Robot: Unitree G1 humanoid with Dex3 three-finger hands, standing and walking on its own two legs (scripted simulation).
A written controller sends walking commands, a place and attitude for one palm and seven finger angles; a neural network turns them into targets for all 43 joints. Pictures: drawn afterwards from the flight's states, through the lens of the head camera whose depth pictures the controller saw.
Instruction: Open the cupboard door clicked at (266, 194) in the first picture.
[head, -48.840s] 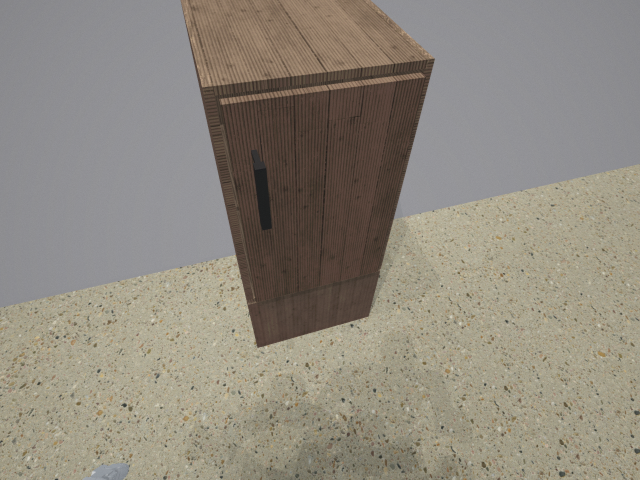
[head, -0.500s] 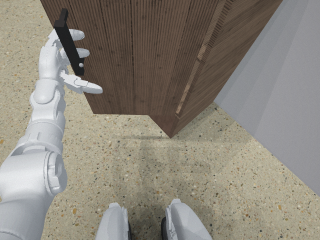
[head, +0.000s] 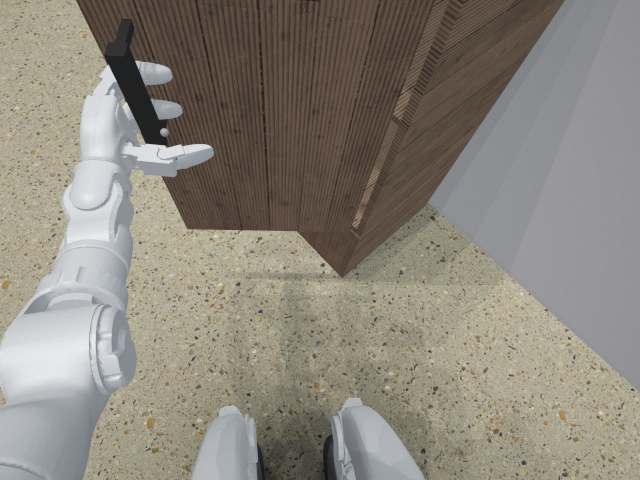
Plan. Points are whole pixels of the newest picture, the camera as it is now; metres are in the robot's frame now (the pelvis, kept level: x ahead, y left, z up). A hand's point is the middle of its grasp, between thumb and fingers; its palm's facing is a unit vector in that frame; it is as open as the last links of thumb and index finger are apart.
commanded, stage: close the thumb around the handle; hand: left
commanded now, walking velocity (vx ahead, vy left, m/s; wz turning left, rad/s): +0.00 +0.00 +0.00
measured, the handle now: (143, 93) +0.57 +0.17 +0.07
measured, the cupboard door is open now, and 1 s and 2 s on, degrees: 49 67 96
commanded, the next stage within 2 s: pull the door open along its arc in 0.40 s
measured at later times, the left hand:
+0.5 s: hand (161, 134) +0.52 +0.15 +0.06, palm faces -0.05 -1.00 +0.00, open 5.5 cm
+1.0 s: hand (177, 206) +0.42 +0.12 +0.06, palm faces +0.06 -1.00 +0.06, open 5.8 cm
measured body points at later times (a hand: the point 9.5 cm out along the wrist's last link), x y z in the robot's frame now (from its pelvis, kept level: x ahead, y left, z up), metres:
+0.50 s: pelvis +0.00 +0.00 +0.00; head +0.14 +0.03 +0.43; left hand +0.51 +0.20 +0.07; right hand +0.01 -0.26 -0.11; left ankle +0.02 +0.11 -0.64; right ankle +0.01 -0.11 -0.64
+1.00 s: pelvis +0.02 +0.00 +0.02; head +0.11 +0.01 +0.46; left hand +0.41 +0.18 +0.06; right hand +0.10 -0.25 -0.09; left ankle +0.02 +0.11 -0.64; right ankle +0.01 -0.11 -0.64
